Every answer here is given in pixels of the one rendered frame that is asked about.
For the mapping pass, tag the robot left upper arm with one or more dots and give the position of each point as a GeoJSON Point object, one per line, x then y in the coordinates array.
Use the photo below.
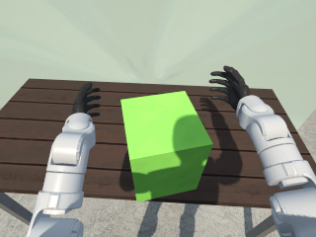
{"type": "Point", "coordinates": [57, 227]}

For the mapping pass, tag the carton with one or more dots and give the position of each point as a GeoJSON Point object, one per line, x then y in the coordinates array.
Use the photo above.
{"type": "Point", "coordinates": [167, 144]}

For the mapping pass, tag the right robot forearm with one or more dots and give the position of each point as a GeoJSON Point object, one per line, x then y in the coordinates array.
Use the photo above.
{"type": "Point", "coordinates": [283, 164]}

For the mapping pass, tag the robot left hand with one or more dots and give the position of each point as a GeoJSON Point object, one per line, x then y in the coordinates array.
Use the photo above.
{"type": "Point", "coordinates": [80, 104]}

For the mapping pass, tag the robot right upper arm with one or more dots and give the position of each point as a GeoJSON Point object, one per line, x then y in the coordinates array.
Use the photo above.
{"type": "Point", "coordinates": [294, 212]}

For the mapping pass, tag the left robot forearm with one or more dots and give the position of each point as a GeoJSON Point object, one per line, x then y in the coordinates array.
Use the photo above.
{"type": "Point", "coordinates": [66, 166]}

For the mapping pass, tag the robot right hand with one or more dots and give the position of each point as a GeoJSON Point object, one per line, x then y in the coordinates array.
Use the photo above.
{"type": "Point", "coordinates": [235, 83]}

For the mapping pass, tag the table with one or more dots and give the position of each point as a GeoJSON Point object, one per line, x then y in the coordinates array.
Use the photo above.
{"type": "Point", "coordinates": [36, 114]}

